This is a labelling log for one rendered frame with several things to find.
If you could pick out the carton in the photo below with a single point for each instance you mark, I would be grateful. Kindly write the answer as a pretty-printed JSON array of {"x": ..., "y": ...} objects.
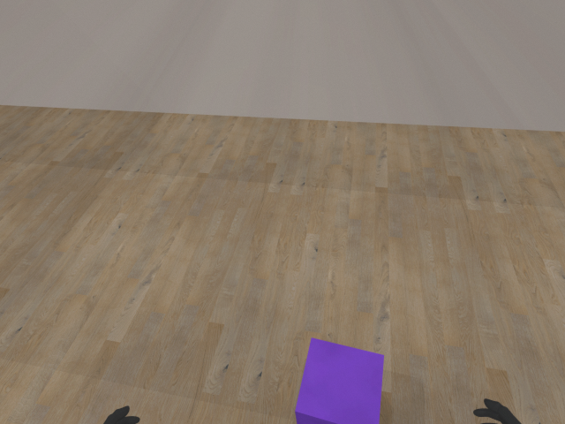
[{"x": 340, "y": 385}]

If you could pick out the robot left hand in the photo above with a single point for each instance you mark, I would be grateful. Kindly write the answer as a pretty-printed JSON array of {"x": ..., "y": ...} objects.
[{"x": 118, "y": 417}]

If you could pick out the robot right hand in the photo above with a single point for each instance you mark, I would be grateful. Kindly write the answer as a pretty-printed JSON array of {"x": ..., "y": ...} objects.
[{"x": 496, "y": 411}]

